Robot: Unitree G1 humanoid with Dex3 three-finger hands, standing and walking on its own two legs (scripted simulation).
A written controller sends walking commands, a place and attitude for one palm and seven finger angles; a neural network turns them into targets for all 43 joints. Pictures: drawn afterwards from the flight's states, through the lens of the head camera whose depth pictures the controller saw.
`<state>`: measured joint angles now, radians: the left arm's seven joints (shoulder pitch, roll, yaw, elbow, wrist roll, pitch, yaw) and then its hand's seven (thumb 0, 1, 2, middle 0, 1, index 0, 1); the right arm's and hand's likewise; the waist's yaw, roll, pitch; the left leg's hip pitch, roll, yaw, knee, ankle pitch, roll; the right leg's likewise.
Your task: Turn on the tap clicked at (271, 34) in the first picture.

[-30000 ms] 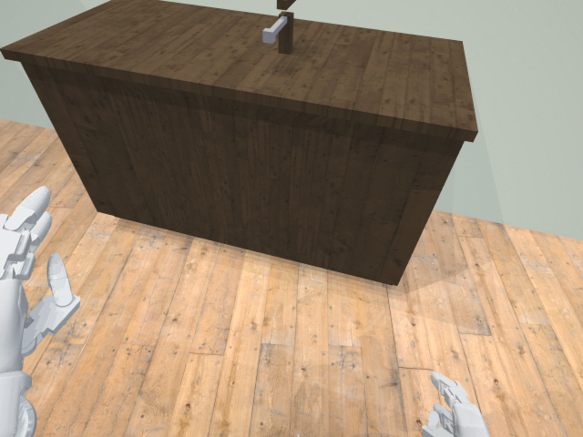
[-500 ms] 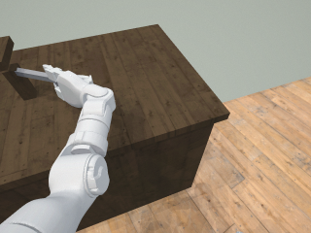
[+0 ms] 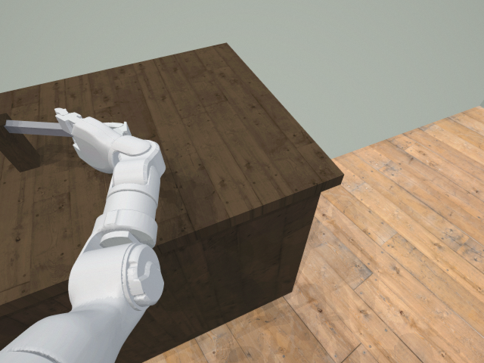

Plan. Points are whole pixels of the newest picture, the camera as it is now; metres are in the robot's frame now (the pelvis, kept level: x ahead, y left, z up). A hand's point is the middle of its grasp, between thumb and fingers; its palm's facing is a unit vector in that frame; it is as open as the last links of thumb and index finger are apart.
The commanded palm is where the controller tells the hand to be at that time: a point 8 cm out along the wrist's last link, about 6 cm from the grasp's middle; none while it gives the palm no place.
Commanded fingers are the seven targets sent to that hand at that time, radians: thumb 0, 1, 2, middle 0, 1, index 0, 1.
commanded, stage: lift the hand up off the lever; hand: left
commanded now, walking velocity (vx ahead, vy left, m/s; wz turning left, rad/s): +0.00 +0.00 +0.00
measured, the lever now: (83, 131) +0.48 +0.25 +0.15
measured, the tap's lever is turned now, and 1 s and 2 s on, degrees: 60 53 49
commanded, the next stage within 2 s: none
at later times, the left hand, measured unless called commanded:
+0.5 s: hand (120, 132) +0.47 +0.18 +0.16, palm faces +0.81 -0.58 -0.11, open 7.7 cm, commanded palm +0.41 +0.22 +0.18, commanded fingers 0.00 0.90 0.90 -0.15 -0.15 -0.15 -0.15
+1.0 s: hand (116, 134) +0.46 +0.19 +0.16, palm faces +0.81 -0.57 -0.11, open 7.5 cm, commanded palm +0.41 +0.21 +0.20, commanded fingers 0.00 0.90 0.90 -0.15 -0.15 -0.15 -0.15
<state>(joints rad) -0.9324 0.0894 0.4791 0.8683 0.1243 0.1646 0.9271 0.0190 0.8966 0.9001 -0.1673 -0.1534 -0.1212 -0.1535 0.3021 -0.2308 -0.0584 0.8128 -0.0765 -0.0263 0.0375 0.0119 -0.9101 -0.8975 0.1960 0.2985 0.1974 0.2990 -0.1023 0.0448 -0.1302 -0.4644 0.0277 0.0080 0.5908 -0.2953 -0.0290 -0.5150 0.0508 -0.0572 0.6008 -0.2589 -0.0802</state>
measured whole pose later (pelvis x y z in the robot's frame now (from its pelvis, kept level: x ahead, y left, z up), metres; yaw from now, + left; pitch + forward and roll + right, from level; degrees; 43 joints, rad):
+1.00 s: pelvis +0.00 +0.00 +0.00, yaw +1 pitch +7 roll +1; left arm -0.88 0.03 0.45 0.69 0.08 0.34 0.90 0.02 0.90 0.90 -0.25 -0.15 -0.23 -0.15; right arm 0.21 -0.22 -0.05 0.82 -0.08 -0.08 0.02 0.01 -0.91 -0.90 0.20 0.30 0.20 0.30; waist -0.05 0.04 -0.10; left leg -0.40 0.02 -0.01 0.58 -0.30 -0.04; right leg -0.45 0.05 -0.07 0.60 -0.28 -0.09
